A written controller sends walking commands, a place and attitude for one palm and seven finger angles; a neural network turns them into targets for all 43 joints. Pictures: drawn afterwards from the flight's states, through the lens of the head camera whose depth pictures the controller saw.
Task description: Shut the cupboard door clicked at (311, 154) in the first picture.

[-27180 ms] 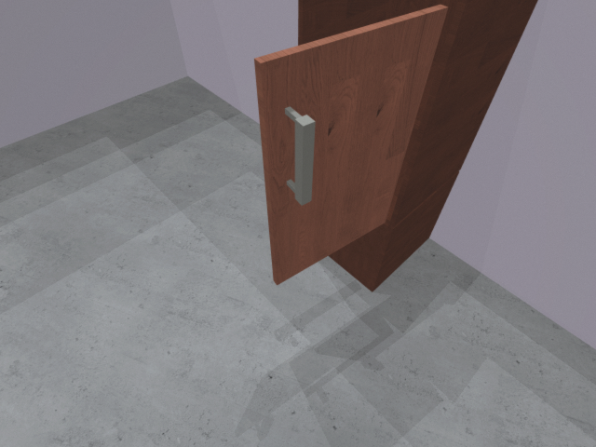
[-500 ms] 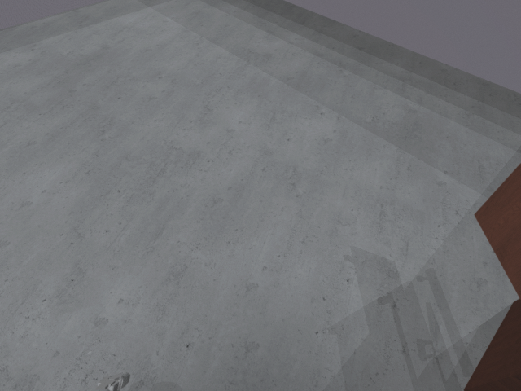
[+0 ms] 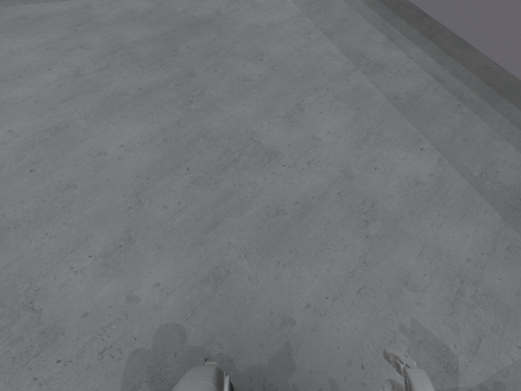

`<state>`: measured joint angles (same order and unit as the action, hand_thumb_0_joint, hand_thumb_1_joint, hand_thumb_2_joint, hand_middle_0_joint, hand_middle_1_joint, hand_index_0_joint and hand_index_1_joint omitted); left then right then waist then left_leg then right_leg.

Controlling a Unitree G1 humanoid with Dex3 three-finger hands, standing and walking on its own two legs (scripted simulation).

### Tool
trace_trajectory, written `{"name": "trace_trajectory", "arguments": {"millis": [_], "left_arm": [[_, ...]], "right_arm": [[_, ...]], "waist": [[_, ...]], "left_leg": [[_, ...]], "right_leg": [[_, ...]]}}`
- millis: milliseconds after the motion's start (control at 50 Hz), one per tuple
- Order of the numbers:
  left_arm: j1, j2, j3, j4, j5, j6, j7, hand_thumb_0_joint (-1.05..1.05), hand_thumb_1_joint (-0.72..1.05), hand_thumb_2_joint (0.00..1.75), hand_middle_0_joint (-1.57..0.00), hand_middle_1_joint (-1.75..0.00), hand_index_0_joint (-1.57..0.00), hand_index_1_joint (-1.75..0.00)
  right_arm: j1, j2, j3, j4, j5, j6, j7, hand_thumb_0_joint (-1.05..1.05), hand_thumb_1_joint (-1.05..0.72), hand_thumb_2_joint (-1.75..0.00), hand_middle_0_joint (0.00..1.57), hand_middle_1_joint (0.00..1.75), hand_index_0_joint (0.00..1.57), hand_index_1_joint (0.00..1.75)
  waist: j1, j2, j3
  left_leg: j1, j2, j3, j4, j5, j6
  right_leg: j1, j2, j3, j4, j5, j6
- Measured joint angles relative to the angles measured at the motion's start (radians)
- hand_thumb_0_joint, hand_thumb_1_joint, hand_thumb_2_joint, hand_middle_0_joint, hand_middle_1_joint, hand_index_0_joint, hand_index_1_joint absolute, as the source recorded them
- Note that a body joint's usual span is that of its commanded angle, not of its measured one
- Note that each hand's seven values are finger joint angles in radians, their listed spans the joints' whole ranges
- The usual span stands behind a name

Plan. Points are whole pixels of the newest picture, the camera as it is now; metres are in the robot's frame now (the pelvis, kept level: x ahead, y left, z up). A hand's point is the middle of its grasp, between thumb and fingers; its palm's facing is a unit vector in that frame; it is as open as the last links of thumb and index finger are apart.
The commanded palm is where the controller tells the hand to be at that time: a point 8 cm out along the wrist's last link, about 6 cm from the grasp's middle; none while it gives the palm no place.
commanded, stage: walk to a spot facing it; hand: left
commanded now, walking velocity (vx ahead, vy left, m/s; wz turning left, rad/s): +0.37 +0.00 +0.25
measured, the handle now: out of the picture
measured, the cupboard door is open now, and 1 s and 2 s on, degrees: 48 48 48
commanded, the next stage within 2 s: turn to face it in 0.40 s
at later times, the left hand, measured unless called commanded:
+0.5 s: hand (188, 296) +0.28 +0.15 -0.13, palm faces +0.19 -0.96 -0.20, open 7.3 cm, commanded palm none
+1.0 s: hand (179, 268) +0.34 +0.19 -0.16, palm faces +0.11 -0.97 -0.21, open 7.4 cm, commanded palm none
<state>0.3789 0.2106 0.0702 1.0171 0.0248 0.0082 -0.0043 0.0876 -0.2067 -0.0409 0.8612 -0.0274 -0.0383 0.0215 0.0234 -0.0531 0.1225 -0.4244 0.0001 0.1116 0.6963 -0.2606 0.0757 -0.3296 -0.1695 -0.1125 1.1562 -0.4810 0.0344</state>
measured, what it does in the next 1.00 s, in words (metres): walks ahead: right foot, then left foot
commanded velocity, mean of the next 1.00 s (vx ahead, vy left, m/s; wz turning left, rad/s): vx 0.12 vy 0.00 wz -0.13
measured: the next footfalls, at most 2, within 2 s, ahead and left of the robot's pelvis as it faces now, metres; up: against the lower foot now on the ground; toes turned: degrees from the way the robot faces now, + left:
right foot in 0.34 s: +0.28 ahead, -0.14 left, +0.00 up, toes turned -1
left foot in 0.68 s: +0.37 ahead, +0.13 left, +0.00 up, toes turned +16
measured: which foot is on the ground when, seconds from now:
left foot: down 0.00-0.34, up 0.36-0.66, down 0.68-0.98, up 1.00-1.00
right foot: up 0.00-0.32, down 0.34-0.70, up 0.72-0.96, down 0.98-1.00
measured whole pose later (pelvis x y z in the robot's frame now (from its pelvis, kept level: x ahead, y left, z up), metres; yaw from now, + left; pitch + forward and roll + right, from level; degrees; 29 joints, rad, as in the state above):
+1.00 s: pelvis +0.33 +0.00 +0.00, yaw +0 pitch -1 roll +0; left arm 0.30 0.17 0.07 0.97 0.03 0.03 -0.01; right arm 0.13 -0.17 -0.04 0.96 -0.02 0.05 -0.02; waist 0.05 0.01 0.05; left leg -0.32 0.13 0.22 0.71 -0.38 -0.01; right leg -0.31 -0.03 -0.08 0.65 -0.32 0.00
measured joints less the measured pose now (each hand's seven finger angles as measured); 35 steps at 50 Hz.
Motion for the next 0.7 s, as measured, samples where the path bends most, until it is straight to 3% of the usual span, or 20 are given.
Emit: {"name": "trace_trajectory", "arguments": {"millis": [60, 140, 220, 300, 340, 380, 440, 480, 520, 580, 640, 680, 700], "left_arm": [[-0.064, 0.013, 0.012, -0.026, 0.010, -0.002, -0.005, 0.01, 0.91, 0.90, -0.20, -0.29, -0.20, -0.30], [-0.128, 0.008, 0.011, -0.075, 0.011, -0.013, -0.013, 0.01, 0.91, 0.90, -0.19, -0.29, -0.19, -0.30], [-0.180, -0.003, 0.004, -0.105, 0.007, -0.017, -0.021, 0.01, 0.91, 0.90, -0.19, -0.29, -0.19, -0.30], [-0.211, -0.008, -0.002, -0.120, 0.007, -0.029, -0.027, 0.00, 0.91, 0.90, -0.19, -0.29, -0.19, -0.30], [-0.215, -0.006, -0.007, -0.128, 0.009, -0.049, -0.027, 0.00, 0.91, 0.90, -0.19, -0.29, -0.19, -0.30], [-0.225, -0.025, -0.011, -0.125, 0.012, -0.071, -0.018, 0.00, 0.91, 0.90, -0.19, -0.29, -0.20, -0.30], [-0.199, -0.049, -0.016, -0.113, 0.010, -0.078, -0.001, 0.00, 0.91, 0.90, -0.20, -0.29, -0.20, -0.30], [-0.173, -0.063, -0.018, -0.096, 0.009, -0.076, 0.009, 0.00, 0.91, 0.90, -0.20, -0.29, -0.20, -0.30], [-0.153, -0.060, -0.001, -0.087, 0.001, -0.079, 0.028, -0.01, 0.93, 0.90, -0.20, -0.30, -0.20, -0.30], [-0.129, -0.038, -0.004, -0.066, 0.004, -0.078, 0.033, -0.01, 0.95, 0.90, -0.20, -0.30, -0.20, -0.30], [-0.093, -0.030, -0.019, -0.031, 0.001, -0.069, 0.035, -0.01, 0.94, 0.90, -0.20, -0.30, -0.20, -0.30], [-0.051, -0.036, -0.029, -0.001, -0.006, -0.055, 0.036, 0.00, 0.94, 0.90, -0.20, -0.29, -0.20, -0.30], [-0.031, -0.037, -0.032, 0.014, -0.009, -0.044, 0.036, 0.00, 0.93, 0.90, -0.20, -0.29, -0.20, -0.30]], "right_arm": [[0.050, 0.013, 0.007, 0.028, 0.000, 0.001, -0.019, 0.00, -0.91, -0.89, 0.20, 0.30, 0.20, 0.30], [0.129, 0.032, 0.011, 0.082, 0.002, 0.003, -0.028, 0.00, -0.91, -0.89, 0.20, 0.30, 0.20, 0.30], [0.203, 0.037, 0.005, 0.127, 0.002, 0.004, -0.026, 0.01, -0.92, -0.89, 0.20, 0.30, 0.20, 0.30], [0.263, 0.040, 0.001, 0.167, 0.001, 0.008, -0.024, 0.01, -0.91, -0.89, 0.20, 0.30, 0.20, 0.30], [0.296, 0.041, -0.002, 0.181, 0.007, 0.010, -0.023, 0.01, -0.91, -0.89, 0.20, 0.30, 0.20, 0.30], [0.293, 0.031, -0.009, 0.202, 0.011, 0.022, -0.022, 0.01, -0.91, -0.89, 0.20, 0.30, 0.20, 0.30], [0.273, 0.024, -0.020, 0.210, 0.008, 0.031, -0.017, 0.01, -0.91, -0.89, 0.20, 0.30, 0.20, 0.30], [0.252, 0.021, -0.025, 0.198, 0.007, 0.038, -0.013, 0.01, -0.91, -0.89, 0.20, 0.30, 0.19, 0.30], [0.225, 0.024, -0.025, 0.176, 0.007, 0.047, -0.010, 0.01, -0.91, -0.89, 0.20, 0.30, 0.19, 0.30], [0.171, 0.029, -0.020, 0.147, 0.006, 0.048, -0.007, 0.01, -0.91, -0.89, 0.20, 0.30, 0.19, 0.30], [0.107, 0.030, -0.007, 0.131, 0.006, 0.032, -0.010, 0.01, -0.91, -0.89, 0.19, 0.30, 0.19, 0.30], [0.077, 0.027, 0.005, 0.123, 0.004, 0.014, -0.011, 0.01, -0.91, -0.89, 0.19, 0.30, 0.19, 0.30], [0.065, 0.029, 0.010, 0.121, 0.003, 0.004, -0.014, 0.01, -0.91, -0.89, 0.19, 0.30, 0.19, 0.30]], "waist": [[-0.001, 0.004, -0.019], [-0.011, 0.019, -0.056], [-0.035, 0.033, -0.078], [-0.059, 0.038, -0.086], [-0.066, 0.038, -0.091], [-0.065, 0.063, -0.075], [-0.067, 0.065, -0.072], [-0.074, 0.063, -0.077], [-0.076, 0.053, -0.076], [-0.059, 0.037, -0.062], [-0.023, 0.031, -0.044], [-0.002, 0.042, -0.047], [0.002, 0.043, -0.056]], "left_leg": [[0.067, -0.020, -0.021, -0.078, 0.000, -0.010], [0.169, -0.039, -0.048, -0.205, 0.018, -0.006], [0.259, -0.044, -0.070, -0.289, 0.010, -0.016], [0.318, -0.038, -0.083, -0.278, -0.056, -0.040], [0.306, -0.035, -0.097, -0.185, -0.130, -0.045], [0.213, -0.030, -0.125, 0.088, -0.221, -0.030], [0.040, -0.028, -0.120, 0.452, -0.167, -0.033], [-0.049, -0.004, -0.105, 0.518, -0.113, -0.050], [-0.114, 0.020, -0.090, 0.490, -0.086, -0.068], [-0.140, 0.048, -0.061, 0.305, -0.041, -0.076], [-0.078, 0.052, -0.045, 0.058, 0.037, -0.078], [0.005, 0.057, -0.043, -0.097, 0.174, -0.074], [0.030, 0.064, -0.035, -0.108, 0.129, -0.062]], "right_leg": [[-0.135, 0.012, 0.048, 0.032, 0.101, -0.006], [-0.222, 0.018, 0.066, -0.112, 0.200, 0.000], [-0.214, 0.036, 0.064, -0.324, 0.268, 0.003], [-0.129, 0.072, 0.045, -0.505, 0.304, 0.001], [-0.056, 0.091, 0.039, -0.594, 0.283, -0.023], [-0.044, 0.104, 0.013, -0.550, 0.239, -0.052], [0.023, 0.099, -0.023, -0.589, 0.221, -0.053], [0.074, 0.095, -0.052, -0.645, 0.222, -0.050], [0.116, 0.088, -0.083, -0.689, 0.220, -0.047], [0.164, 0.081, -0.111, -0.723, 0.205, -0.038], [0.195, 0.085, -0.104, -0.709, 0.170, -0.023], [0.202, 0.099, -0.083, -0.659, 0.124, -0.009], [0.193, 0.101, -0.069, -0.615, 0.092, -0.004]]}}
